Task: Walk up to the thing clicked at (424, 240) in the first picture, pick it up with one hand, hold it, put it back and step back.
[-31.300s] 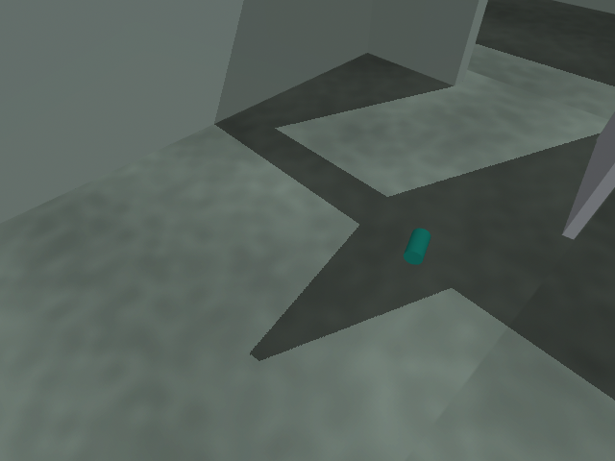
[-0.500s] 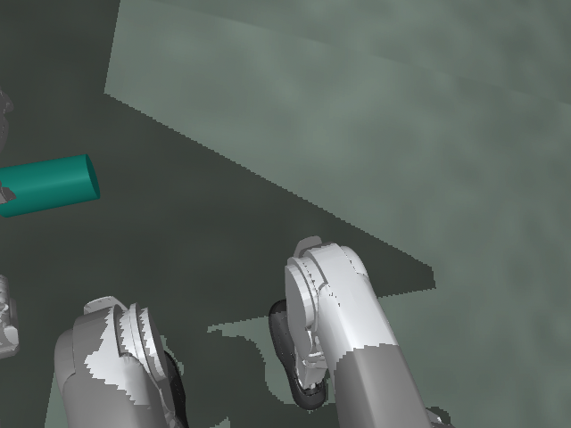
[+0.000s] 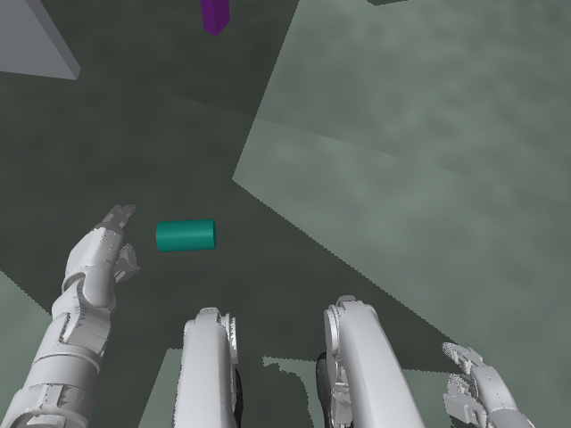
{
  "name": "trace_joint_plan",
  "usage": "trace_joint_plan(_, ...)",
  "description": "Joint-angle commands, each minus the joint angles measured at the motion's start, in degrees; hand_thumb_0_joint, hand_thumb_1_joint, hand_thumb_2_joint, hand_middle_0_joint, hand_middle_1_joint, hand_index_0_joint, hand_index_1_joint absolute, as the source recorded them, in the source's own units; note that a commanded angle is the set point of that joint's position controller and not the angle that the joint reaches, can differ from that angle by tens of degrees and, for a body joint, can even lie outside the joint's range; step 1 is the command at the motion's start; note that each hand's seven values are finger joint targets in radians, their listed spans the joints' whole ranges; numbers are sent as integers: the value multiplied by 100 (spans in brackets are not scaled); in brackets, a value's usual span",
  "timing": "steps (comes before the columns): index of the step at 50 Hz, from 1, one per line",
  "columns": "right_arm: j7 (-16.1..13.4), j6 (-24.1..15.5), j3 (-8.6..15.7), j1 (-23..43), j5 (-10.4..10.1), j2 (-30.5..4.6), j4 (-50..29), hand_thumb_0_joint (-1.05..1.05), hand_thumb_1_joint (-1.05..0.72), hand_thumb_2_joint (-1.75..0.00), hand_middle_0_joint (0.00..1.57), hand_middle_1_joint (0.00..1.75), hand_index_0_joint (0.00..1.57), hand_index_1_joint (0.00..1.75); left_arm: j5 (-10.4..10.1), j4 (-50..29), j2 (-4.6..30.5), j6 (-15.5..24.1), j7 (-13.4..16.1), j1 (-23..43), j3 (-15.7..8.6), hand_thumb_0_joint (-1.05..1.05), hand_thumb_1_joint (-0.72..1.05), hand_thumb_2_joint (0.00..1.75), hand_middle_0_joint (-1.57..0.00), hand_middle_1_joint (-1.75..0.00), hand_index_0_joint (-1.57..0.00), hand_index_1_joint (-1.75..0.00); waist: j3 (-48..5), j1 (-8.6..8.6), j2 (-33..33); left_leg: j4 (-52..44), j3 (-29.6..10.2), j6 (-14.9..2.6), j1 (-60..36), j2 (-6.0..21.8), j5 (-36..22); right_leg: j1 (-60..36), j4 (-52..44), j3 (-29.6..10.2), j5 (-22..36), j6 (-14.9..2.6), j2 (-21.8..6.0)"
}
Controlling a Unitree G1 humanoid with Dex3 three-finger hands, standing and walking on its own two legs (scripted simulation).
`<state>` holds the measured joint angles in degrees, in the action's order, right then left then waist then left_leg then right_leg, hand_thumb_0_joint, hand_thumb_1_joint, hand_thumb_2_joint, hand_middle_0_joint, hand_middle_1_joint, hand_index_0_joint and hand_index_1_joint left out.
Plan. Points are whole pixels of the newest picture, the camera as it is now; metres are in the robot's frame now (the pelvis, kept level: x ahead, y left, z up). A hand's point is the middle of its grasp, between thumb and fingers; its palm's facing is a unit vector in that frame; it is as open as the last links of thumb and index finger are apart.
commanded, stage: home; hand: left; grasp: from above
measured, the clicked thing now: (187, 235) +0.53 +0.21 -0.45
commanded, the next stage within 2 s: none
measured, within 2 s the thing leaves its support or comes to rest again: neither
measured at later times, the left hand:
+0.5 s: hand (94, 326) +0.26 +0.19 +0.09, palm faces +0.08 -0.97 -0.24, open 7.4 cm
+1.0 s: hand (20, 384) +0.22 +0.19 +0.17, palm faces +0.13 -0.97 -0.19, open 7.4 cm
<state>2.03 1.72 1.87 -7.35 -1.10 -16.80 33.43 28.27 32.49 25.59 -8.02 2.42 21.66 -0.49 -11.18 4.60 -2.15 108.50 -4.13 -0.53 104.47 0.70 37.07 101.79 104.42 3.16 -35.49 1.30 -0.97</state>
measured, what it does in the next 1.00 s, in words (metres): rises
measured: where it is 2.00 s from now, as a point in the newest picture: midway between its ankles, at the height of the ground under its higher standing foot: (283, 425)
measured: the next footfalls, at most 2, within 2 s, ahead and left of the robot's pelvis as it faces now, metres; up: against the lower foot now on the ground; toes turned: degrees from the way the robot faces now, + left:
none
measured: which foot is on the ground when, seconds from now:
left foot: down 0.00-1.00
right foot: down 0.00-1.00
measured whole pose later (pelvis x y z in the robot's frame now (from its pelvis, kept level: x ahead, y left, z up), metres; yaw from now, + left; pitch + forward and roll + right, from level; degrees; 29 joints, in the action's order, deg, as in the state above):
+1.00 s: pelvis +0.08 +0.00 +0.22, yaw +4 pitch +11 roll -3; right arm -10.3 -12.4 -2.1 -15.0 -0.8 -12.5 29.2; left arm -3.3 -7.2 12.8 -25.8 1.1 -29.2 -1.7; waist -9.2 1.6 -2.4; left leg 57.8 -3.4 0.1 40.1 1.1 28.6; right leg 37.2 53.4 3.8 -26.9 0.9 -0.6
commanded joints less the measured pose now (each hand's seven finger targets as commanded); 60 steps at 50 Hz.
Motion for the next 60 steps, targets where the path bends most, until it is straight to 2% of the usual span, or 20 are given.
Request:
trace_joint_plan(1,-232,-392,258,-401,-56,-809,-483,0,-90,-90,20,30,20,30,-605,-1631,635,-41,269,787,-264,0,90,90,-20,-30,-20,-30,-2861,192,-799,-2298,-184,-40,-3124,5,-127,-2071,-1752,46,505,-289,134)
trace_joint_plan(3,-335,-500,198,-225,-94,-767,-530,0,-90,-90,20,30,20,30,-946,-1743,550,-180,319,302,-322,0,90,90,-20,-30,-20,-30,-2579,119,-595,-2623,-268,-52,-3307,1,160,-2329,-2069,12,310,-266,141)
trace_joint_plan(4,-371,-549,184,-184,-101,-726,-574,0,-90,-90,20,30,20,30,-1088,-1982,389,-216,325,193,-197,0,90,90,-20,-30,-20,-30,-2515,190,-634,-2739,-219,-57,-3420,-1,133,-2482,-2226,2,321,-263,150)
trace_joint_plan(5,-413,-597,143,-136,-117,-704,-597,0,-90,-90,20,30,20,30,-1257,-2035,382,-270,348,59,-294,0,90,90,-20,-30,-20,-30,-2514,135,-575,-2881,-258,-55,-3566,-12,169,-2646,-2334,-21,312,-254,142)
trace_joint_plan(9,-567,-768,64,-3,-139,-589,-727,0,-90,-90,20,30,20,30,-1887,-2465,159,-474,377,-659,-296,0,90,90,-20,-30,-20,-30,-2193,160,-504,-3361,-211,-55,-4064,-6,61,-3166,-2899,-67,347,-236,147)
trace_joint_plan(10,-604,-807,46,20,-138,-560,-765,0,-90,-90,20,30,20,30,-2049,-2670,203,-514,408,-775,-408,0,90,90,-20,-30,-20,-30,-2202,81,-485,-3468,-180,-62,-4198,-14,26,-3407,-3075,-103,367,-230,144)
trace_joint_plan(11,-642,-846,19,16,-139,-514,-761,0,-90,-90,20,30,20,30,-2162,-2646,88,-587,411,-1115,-333,0,90,90,-20,-30,-20,-30,-2102,103,-417,-3586,-152,-65,-4336,-11,-129,-3612,-3227,-100,478,-227,143)
trace_joint_plan(14,-759,-934,-60,-74,-159,-409,-876,0,-90,-90,20,30,20,30,-2465,-3041,37,-761,453,-1622,-501,0,90,90,-20,-30,-20,-30,-2094,7,-319,-3888,-31,-76,-4712,-43,-551,-4322,-3716,-149,763,-232,149)
trace_joint_plan(15,-806,-962,-91,-121,-156,-356,-849,0,-90,-90,20,30,20,30,-2531,-2991,-168,-849,435,-1933,-365,0,90,90,-20,-30,-20,-30,-1907,77,-195,-4006,-12,-78,-4810,-33,-709,-4496,-3880,-138,886,-225,159)
trace_joint_plan(17,-905,-1022,-135,-187,-151,-330,-831,0,-90,-90,20,30,20,30,-2706,-3193,-248,-965,415,-2129,-491,0,90,90,-20,-30,-20,-30,-1847,40,-245,-4240,-2,-70,-5140,-24,-968,-4787,-4097,-135,1107,-223,154)
trace_joint_plan(23,-1141,-1222,-215,-433,-112,-245,-963,0,-90,-90,20,30,20,30,-3074,-3793,-556,-1247,339,-3272,-574,0,90,90,-20,-30,-20,-30,-1419,-41,-276,-4925,38,-29,-5960,-31,-1788,-5703,-4773,-44,1772,-210,185)
trace_joint_plan(27,-1242,-1316,-217,-564,-98,-196,-1127,0,-90,-90,20,30,20,30,-3196,-4303,-672,-1421,277,-3980,-511,0,90,90,-20,-30,-20,-30,-1144,-117,-185,-5361,140,-31,-6440,-64,-2046,-6319,-5311,4,2007,-182,204)
trace_joint_plan(30,-1294,-1403,-212,-622,-69,-177,-1214,0,-90,-90,20,30,20,30,-3193,-4653,-712,-1494,225,-4490,-488,0,90,90,-20,-30,-20,-30,-915,-147,-184,-5618,146,-27,-6672,-68,-2188,-6540,-5553,50,2093,-186,227)
trace_joint_plan(37,-1320,-1574,-157,-607,-10,-218,-1319,0,-90,-90,20,30,20,30,-3180,-5078,-776,-1557,47,-5024,-416,0,90,90,-20,-30,-20,-30,-294,-174,-160,-6041,73,-18,-6938,-37,-2167,-6630,-5842,189,1998,-178,267)
trace_joint_plan(39,-1317,-1617,-131,-601,2,-241,-1340,0,-90,-90,20,30,20,30,-3179,-5086,-766,-1556,0,-5017,-435,0,90,90,-20,-30,-20,-30,-268,-137,76,-6009,133,-53,-6898,-76,-2139,-6728,-5919,176,1976,-156,253)
trace_joint_plan(43,-1311,-1702,-100,-613,41,-275,-1288,0,-90,-90,20,30,20,30,-3139,-5056,-762,-1511,-75,-4900,-414,0,90,90,-20,-30,-20,-30,-210,-99,23,-5983,174,-43,-6966,-88,-2169,-6709,-5903,153,1998,-145,231)
trace_joint_plan(49,-1291,-1757,-83,-562,63,-284,-1234,0,-90,-90,20,30,20,30,-3078,-5145,-678,-1462,-76,-4916,-472,0,90,90,-20,-30,-20,-30,-340,-218,-241,-6028,136,15,-7154,-77,-2380,-6788,-5807,143,2142,-159,227)
trace_joint_plan(51,-1283,-1761,-73,-559,68,-316,-1222,0,-90,-90,20,30,20,30,-3074,-5133,-681,-1444,-75,-4909,-456,0,90,90,-20,-30,-20,-30,-396,-175,-144,-6010,121,7,-7190,-71,-2457,-6839,-5816,146,2212,-157,240)
trace_joint_plan(56,-1281,-1781,-85,-545,83,-294,-1162,0,-90,-90,20,30,20,30,-3073,-5039,-717,-1462,-64,-5007,-441,0,90,90,-20,-30,-20,-30,-428,-232,-141,-6003,99,25,-7180,-66,-2691,-6932,-5760,160,2374,-166,242)
trace_joint_plan(60,-1272,-1757,-83,-527,82,-291,-1186,0,-90,-90,20,30,20,30,-3077,-5029,-705,-1471,-60,-4955,-430,0,90,90,-20,-30,-20,-30,-366,-214,-140,-6025,91,20,-7136,-62,-2556,-6878,-5809,161,2271,-163,245)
